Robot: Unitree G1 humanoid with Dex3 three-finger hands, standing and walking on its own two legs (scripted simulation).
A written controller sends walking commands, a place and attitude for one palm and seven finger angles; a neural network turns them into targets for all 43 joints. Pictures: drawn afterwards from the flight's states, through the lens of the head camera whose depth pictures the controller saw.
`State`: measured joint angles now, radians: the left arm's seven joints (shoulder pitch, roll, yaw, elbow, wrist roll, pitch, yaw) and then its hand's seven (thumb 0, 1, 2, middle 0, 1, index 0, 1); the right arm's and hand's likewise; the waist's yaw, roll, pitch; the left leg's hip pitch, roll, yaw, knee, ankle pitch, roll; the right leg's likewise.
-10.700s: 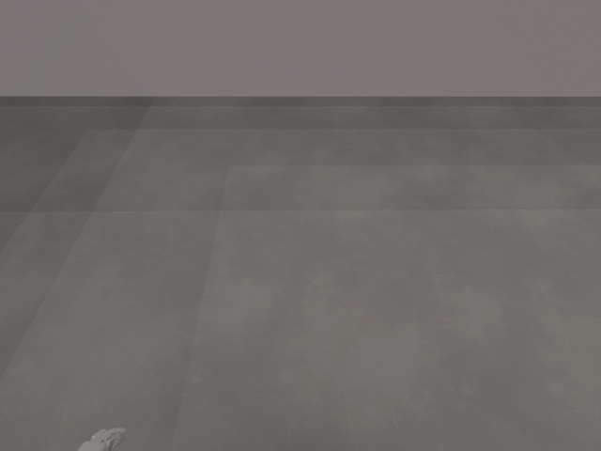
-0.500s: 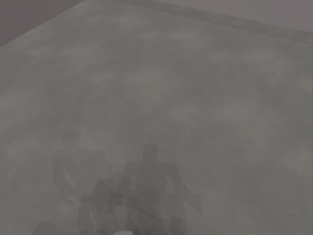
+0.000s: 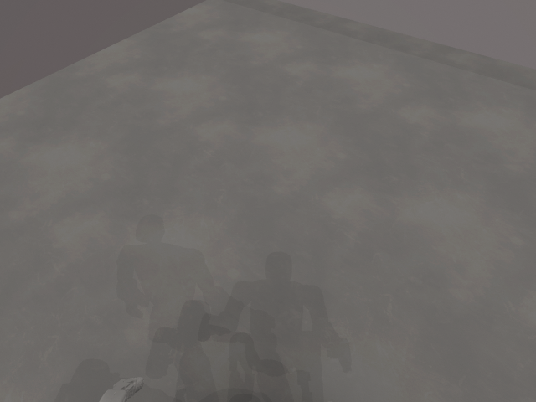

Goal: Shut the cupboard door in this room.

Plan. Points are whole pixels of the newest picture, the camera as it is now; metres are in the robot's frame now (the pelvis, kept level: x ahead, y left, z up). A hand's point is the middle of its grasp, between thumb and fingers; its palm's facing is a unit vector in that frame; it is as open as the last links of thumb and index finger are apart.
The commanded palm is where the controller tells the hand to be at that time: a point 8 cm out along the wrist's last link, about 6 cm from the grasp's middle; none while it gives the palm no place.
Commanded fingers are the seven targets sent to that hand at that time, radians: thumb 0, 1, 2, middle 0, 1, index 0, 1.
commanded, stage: turn or walk to find it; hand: left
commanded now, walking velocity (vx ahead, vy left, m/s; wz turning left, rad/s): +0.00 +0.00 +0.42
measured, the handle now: out of the picture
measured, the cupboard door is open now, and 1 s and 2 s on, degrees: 82 82 82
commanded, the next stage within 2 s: none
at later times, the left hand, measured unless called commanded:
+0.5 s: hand out of the picture -0.05 +0.16 -0.16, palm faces +0.29 -0.92 -0.26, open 7.4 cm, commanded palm none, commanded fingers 0.00 0.90 0.90 -0.20 -0.30 -0.20 -0.30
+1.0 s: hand out of the picture -0.08 +0.21 -0.16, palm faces +0.45 -0.86 -0.25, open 7.4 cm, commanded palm none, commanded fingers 0.00 0.90 0.90 -0.20 -0.30 -0.20 -0.30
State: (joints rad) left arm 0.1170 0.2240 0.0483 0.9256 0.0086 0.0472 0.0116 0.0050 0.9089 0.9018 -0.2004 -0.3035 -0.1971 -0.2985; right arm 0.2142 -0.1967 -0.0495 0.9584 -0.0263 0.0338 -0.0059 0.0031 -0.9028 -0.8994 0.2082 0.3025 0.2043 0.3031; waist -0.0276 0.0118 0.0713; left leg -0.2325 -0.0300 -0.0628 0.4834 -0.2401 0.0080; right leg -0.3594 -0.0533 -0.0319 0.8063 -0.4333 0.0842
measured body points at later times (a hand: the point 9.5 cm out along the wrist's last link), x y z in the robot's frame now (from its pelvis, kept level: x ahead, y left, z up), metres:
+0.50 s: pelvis -0.04 -0.04 +0.00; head -0.01 -0.05 +0.45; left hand -0.06 +0.21 -0.14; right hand +0.08 -0.28 -0.16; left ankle -0.11 +0.10 -0.69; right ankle +0.00 -0.12 -0.74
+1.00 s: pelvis -0.08 -0.02 +0.00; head -0.05 +0.00 +0.45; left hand -0.11 +0.25 -0.14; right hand +0.08 -0.21 -0.14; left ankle -0.11 +0.08 -0.74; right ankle -0.03 -0.16 -0.69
